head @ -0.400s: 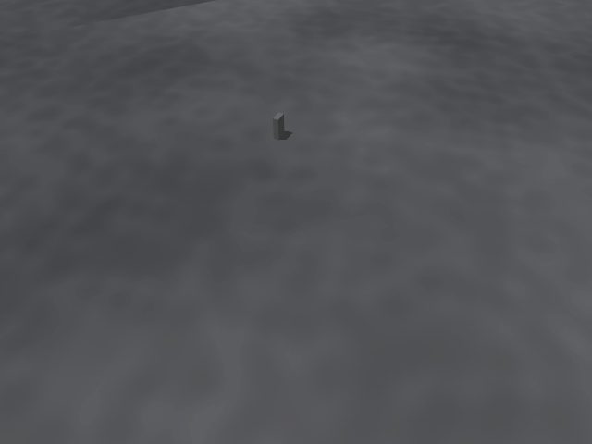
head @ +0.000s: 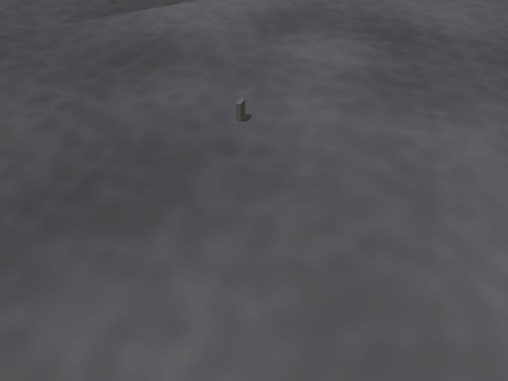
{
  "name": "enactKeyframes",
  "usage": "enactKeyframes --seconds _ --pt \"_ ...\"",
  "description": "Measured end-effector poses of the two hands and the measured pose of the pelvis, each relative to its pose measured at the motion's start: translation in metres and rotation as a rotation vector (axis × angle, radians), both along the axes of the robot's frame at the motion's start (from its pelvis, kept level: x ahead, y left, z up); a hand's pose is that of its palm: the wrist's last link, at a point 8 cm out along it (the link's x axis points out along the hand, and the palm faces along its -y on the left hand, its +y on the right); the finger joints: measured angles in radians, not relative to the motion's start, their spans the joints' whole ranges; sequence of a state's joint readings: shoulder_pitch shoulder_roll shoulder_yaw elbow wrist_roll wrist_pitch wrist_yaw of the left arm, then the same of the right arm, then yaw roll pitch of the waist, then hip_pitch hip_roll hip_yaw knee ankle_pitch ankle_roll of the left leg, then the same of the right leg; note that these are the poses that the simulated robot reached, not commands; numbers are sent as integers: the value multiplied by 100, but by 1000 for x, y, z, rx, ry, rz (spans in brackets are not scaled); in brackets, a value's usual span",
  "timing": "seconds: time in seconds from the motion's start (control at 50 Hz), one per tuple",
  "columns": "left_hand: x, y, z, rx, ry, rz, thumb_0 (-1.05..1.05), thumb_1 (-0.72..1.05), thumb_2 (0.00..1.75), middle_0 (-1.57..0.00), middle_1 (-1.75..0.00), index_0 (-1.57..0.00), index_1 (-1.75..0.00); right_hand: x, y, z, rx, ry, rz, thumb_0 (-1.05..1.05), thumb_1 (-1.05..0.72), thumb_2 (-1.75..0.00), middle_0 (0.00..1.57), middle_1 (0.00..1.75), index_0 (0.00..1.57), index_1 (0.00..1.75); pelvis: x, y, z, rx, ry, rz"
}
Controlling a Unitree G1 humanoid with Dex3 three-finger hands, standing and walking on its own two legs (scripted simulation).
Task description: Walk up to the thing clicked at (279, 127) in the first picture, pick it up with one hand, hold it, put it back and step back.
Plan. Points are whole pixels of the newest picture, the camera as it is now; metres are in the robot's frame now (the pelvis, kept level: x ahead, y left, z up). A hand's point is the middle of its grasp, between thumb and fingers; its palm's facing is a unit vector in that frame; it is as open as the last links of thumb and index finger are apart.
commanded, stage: stand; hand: left
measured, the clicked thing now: (240, 110) +1.81 +0.12 -0.72
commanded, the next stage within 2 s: walk up in 0.72 s
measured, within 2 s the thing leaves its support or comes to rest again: neither
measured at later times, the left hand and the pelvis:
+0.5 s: hand out of the picture +0.07 +0.25 -0.16, palm faces -0.02 -0.94 -0.34, open 7.4 cm; pelvis +0.00 +0.00 +0.00, yaw +0 degrees
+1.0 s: hand out of the picture +0.08 +0.32 -0.16, palm faces +0.02 -0.94 -0.35, open 7.4 cm; pelvis +0.05 +0.04 -0.01, yaw +0 degrees
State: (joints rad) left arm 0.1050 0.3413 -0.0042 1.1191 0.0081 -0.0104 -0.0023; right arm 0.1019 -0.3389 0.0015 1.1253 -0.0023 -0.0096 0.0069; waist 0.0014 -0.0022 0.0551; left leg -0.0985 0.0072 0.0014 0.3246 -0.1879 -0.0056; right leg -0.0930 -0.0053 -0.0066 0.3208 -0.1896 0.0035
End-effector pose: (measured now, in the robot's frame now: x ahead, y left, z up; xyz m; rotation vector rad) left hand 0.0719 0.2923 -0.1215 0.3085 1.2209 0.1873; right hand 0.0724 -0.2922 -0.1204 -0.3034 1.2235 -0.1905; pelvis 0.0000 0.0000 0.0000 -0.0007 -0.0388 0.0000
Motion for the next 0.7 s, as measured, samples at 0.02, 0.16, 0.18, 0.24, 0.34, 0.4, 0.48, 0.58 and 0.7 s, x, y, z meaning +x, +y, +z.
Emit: enactKeyframes --seconds 0.02,0.16,0.18,0.24,0.34,0.4,0.48,0.58,0.7 --pt "0 0 0 0 0 0 1 91 90 -20 -30 -20 -30 0 0 0 0 1 -1 0 -90 -90 20 30 20 30 0 0 0 0 0 0" --pt "-1 0 0 1 -1 2 1 91 90 -20 -30 -20 -30 -3 -1 0 -2 4 -3 0 -90 -90 20 30 20 30 0 0 0 0 -2 0" --pt "-1 0 0 1 -1 2 1 91 90 -20 -30 -20 -30 -3 -1 0 -2 5 -4 0 -90 -90 20 30 20 30 0 0 0 0 -2 0" --pt "-2 0 1 1 -1 1 1 91 90 -20 -30 -20 -30 -4 -1 0 -1 6 -4 0 -90 -90 20 30 20 30 -1 0 0 0 -2 0" --pt "-4 1 1 3 1 2 1 91 90 -20 -30 -20 -30 -6 -1 0 -1 7 -3 0 -90 -90 20 30 20 30 -1 0 0 1 -3 0" --pt "-4 1 1 4 2 2 1 91 90 -20 -30 -20 -30 -7 -2 0 -1 8 -3 0 -90 -90 20 30 20 30 -1 -1 0 1 -2 0" --pt "-6 1 1 5 7 3 1 91 90 -20 -30 -20 -30 -8 -2 -1 0 12 -2 0 -90 -90 20 30 20 30 -1 -1 0 1 -1 0" --pt "-7 1 1 6 15 2 1 91 90 -20 -30 -20 -30 -9 -2 -1 1 21 -3 0 -90 -90 20 30 20 30 -1 -1 1 1 3 0" --pt "-7 1 0 5 20 0 1 91 90 -20 -30 -20 -30 -8 -3 -1 -1 23 -6 0 -90 -90 20 30 20 30 1 -2 1 0 3 0"
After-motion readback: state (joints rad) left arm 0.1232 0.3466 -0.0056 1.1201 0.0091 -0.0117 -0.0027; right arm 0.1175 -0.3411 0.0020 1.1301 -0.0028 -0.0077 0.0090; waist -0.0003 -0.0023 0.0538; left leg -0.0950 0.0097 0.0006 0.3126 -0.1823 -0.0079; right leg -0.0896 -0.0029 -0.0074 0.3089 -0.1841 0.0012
